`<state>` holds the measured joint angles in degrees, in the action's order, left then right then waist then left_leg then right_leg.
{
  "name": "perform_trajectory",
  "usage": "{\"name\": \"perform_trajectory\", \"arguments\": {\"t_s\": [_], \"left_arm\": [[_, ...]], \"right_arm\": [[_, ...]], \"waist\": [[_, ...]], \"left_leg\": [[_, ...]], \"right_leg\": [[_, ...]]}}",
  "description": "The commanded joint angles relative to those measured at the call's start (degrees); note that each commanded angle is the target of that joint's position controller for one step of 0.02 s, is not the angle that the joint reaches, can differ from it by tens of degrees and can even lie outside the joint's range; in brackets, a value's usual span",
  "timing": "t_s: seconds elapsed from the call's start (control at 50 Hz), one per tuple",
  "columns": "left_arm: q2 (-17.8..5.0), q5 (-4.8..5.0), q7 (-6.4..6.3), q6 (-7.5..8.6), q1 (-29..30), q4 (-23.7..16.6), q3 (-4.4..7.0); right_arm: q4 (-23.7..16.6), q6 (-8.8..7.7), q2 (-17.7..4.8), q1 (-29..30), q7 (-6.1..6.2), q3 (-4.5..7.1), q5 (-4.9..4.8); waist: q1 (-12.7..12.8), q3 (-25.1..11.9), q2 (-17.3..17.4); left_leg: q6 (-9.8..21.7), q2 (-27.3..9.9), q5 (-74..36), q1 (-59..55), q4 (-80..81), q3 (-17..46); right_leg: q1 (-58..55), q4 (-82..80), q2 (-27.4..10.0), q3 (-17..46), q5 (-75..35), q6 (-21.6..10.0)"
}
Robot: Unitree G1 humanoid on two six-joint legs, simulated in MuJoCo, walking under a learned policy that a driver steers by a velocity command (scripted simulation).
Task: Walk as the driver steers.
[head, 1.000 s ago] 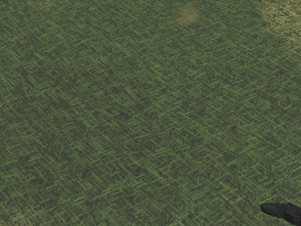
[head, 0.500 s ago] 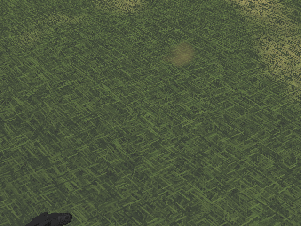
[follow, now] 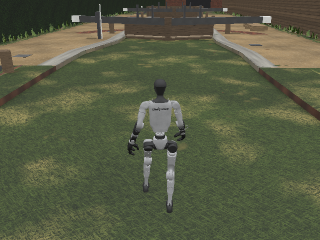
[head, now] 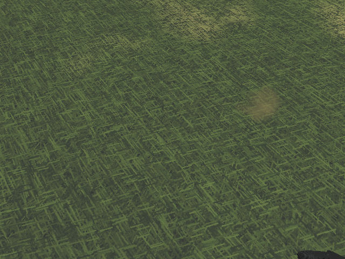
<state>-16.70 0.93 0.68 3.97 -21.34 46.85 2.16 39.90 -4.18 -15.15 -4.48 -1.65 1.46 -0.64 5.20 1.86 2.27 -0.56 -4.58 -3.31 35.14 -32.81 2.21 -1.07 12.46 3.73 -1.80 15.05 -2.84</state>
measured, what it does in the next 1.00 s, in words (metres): walks ahead: left foot, then right foot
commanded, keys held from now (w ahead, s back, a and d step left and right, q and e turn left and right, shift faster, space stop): w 0.74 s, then w+q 0.26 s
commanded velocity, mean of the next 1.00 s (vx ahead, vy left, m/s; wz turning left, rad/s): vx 0.50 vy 0.00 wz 0.07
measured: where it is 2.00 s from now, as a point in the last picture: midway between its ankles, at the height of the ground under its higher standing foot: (179, 155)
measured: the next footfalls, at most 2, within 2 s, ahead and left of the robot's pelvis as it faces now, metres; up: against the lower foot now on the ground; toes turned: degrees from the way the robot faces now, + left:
left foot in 0.10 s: +0.24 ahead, +0.13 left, +0.00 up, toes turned +1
right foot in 0.62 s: +0.53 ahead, -0.11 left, +0.00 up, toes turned -2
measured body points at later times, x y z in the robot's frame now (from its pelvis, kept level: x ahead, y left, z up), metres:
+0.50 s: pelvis +0.28 +0.04 +0.00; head +0.31 +0.04 +0.45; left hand +0.49 +0.27 -0.09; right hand +0.29 -0.25 -0.12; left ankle +0.20 +0.13 -0.74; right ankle +0.47 -0.13 -0.70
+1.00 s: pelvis +0.55 -0.02 +0.00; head +0.57 -0.02 +0.45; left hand +0.57 +0.26 -0.12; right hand +0.73 -0.27 -0.11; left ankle +0.72 +0.16 -0.68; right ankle +0.49 -0.11 -0.74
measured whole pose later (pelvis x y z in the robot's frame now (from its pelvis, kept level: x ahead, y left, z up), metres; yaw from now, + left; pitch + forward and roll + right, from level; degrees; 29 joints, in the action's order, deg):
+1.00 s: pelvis +0.55 -0.02 +0.00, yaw +5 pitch +1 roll -2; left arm -15.5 -0.7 0.4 5.3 -18.2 49.2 2.7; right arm 46.5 -2.9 -16.2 -9.1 -0.9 2.9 -1.0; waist 3.4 1.1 2.4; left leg 0.2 -5.6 -2.9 39.2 -42.4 4.2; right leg -0.4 10.6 3.6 -7.7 12.0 -3.1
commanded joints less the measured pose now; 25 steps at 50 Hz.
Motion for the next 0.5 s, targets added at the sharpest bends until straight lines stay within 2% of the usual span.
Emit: {"name": "perform_trajectory", "arguments": {"t_s": [0.02, 0.06, 0.08, 0.1, 0.12, 0.14, 0.16, 0.18, 0.2, 0.22, 0.24, 0.28, 0.3, 0.36, 0.42, 0.46, 0.5], "left_arm": [[-10.39, 0.40, -0.66, -0.49, -2.09, -1.07, 2.80], [-11.31, 0.41, -1.03, -1.07, -1.13, -0.83, 3.13], [-11.39, 0.38, -1.18, -1.41, 0.12, -0.95, 3.07], [-9.76, -0.11, -1.36, -1.54, 0.10, -1.40, 2.33], [-5.30, -1.23, -1.24, -0.83, -3.53, -3.45, 0.66], [-1.71, -0.91, -0.90, 0.28, -7.37, -2.95, -0.52], [-7.87, 0.65, -0.43, 1.13, -1.87, -3.53, 0.97], [-9.22, 1.45, -0.18, 1.69, 3.01, -5.22, 1.41], [-8.78, 0.71, -0.32, 1.90, 5.48, -5.60, 1.39], [-8.25, 0.00, -0.31, 1.64, 5.62, -5.52, 1.62], [-7.34, -0.11, -0.20, 1.14, 4.16, -5.16, 1.57], [-5.24, -0.23, -0.32, 0.04, 2.53, -4.51, 1.18], [-4.86, -0.47, -0.48, -0.31, 3.64, -4.97, 1.07], [-3.94, -0.86, -0.57, -0.29, 9.59, -6.79, 0.71], [-2.50, -0.64, 0.08, 0.43, 15.77, -8.18, 0.13], [-2.55, -0.26, 0.58, 0.76, 19.42, -9.27, 0.04], [-3.09, -0.02, 1.14, 1.01, 21.85, -10.40, 0.15]], "right_arm": [[-5.91, -1.40, -4.79, 6.68, -0.94, 1.22, -0.25], [-5.23, -1.53, -6.39, 3.43, -1.11, 1.92, -0.10], [-3.63, -1.56, -7.91, -2.27, -0.87, 2.85, 0.07], [-1.13, -1.46, -10.80, -11.03, -0.30, 4.22, 0.27], [-0.07, -1.19, -16.09, -19.24, 0.24, 5.49, 1.35], [0.96, -0.90, -15.94, -21.45, 0.03, 5.44, 0.44], [0.82, -0.84, -11.08, -19.85, 0.14, 4.04, -0.26], [0.41, -0.77, -9.89, -15.48, 0.29, 3.49, -0.32], [0.08, -0.77, -8.81, -12.07, 0.25, 3.11, 0.20], [-0.16, -0.91, -7.46, -9.79, 0.10, 2.71, 0.73], [-0.15, -1.14, -6.74, -8.59, 0.04, 2.49, 1.15], [0.77, -1.83, -7.01, -8.13, -0.01, 2.67, 0.67], [1.39, -2.10, -7.73, -8.33, 0.10, 2.87, 0.54], [3.16, -1.93, -8.99, -10.10, 0.82, 3.18, 0.55], [4.71, -1.46, -10.08, -12.56, 1.25, 3.27, 0.15], [6.22, -1.09, -10.98, -15.31, 1.33, 3.45, -0.21], [7.56, -0.48, -11.26, -16.95, 1.44, 3.56, -0.46]], "waist": [[-0.75, 2.33, -5.87], [-3.30, 0.01, -6.88], [-6.82, -3.63, -6.77], [-10.69, -10.05, -5.65], [-11.37, -19.62, 3.09], [-10.08, -24.80, 13.37], [-11.77, -18.37, 7.87], [-10.66, -10.61, 5.48], [-9.17, -6.59, 1.57], [-7.32, -4.10, 1.33], [-5.64, -3.96, 2.60], [-4.16, -3.36, 2.69], [-4.02, -2.31, 2.31], [-5.43, -0.14, 0.91], [-7.81, 0.93, 0.61], [-9.40, 1.55, 0.43], [-9.84, 2.24, 0.58]], "left_leg": [[1.81, 1.26, 2.77, 0.28, 3.49, -0.56], [3.51, 2.93, 7.04, -5.39, 4.76, -1.87], [4.97, 4.60, 6.68, -13.91, 6.52, -3.60], [7.07, 3.30, 5.04, -27.97, 5.71, -2.58], [13.69, -10.57, 6.06, -50.33, 3.33, 16.18], [19.24, -17.80, 17.33, -59.53, 10.95, 37.24], [16.82, -15.84, 24.20, -55.38, 13.91, 34.76], [15.04, -14.14, 21.43, -47.28, 15.58, 26.95], [14.28, -11.97, 15.92, -39.83, 17.27, 21.90], [13.97, -10.06, 10.80, -34.26, 19.13, 18.05], [13.96, -8.86, 7.91, -30.69, 20.73, 15.78], [14.87, -7.87, 3.75, -26.68, 23.31, 11.67], [15.20, -7.68, 2.11, -25.43, 24.36, 9.93], [14.54, -6.30, -0.56, -25.60, 25.71, 5.63], [12.68, -4.69, 0.31, -26.11, 25.93, 2.12], [12.51, -5.81, 2.10, -28.50, 25.45, 2.33], [12.14, -7.75, 1.82, -32.65, 23.88, 3.10]], "right_leg": [[-1.51, -0.77, -17.91, 8.10, -21.80, -7.86], [-3.62, 3.96, -18.19, 7.79, -31.77, -6.70], [-2.72, 10.88, -16.43, 5.97, -40.17, -5.54], [2.68, 21.96, -13.47, 3.78, -39.66, -3.74], [21.37, 42.57, -7.73, 1.05, -21.03, -0.52], [36.78, 55.65, -0.09, 5.55, 18.26, 1.29], [43.07, 60.39, -3.45, 9.46, 17.77, 0.70], [44.98, 59.33, -6.33, 7.31, 12.15, 0.31], [43.33, 56.65, -8.53, 6.07, 7.32, 0.65], [40.83, 53.87, -10.15, 6.01, 4.05, 1.18], [37.55, 52.72, -11.14, 6.24, 2.09, 1.72], [35.36, 50.35, -11.64, 5.45, 0.48, 3.07], [36.15, 48.43, -11.86, 5.17, -1.16, 3.79], [38.74, 38.35, -11.99, 4.67, -10.06, 4.95], [36.00, 26.70, -10.14, 2.97, -18.94, 4.56], [35.36, 22.61, -9.11, 2.44, -20.92, 4.21], [36.68, 19.85, -8.69, 3.05, -19.67, 3.15]]}}
Keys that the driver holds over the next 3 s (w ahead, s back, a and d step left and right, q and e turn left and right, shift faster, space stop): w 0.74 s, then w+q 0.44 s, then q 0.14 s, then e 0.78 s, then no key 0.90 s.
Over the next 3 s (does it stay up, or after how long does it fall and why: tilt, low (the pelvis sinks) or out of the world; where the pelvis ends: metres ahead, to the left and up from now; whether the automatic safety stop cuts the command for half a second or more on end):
stays up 0.89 0.07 0.00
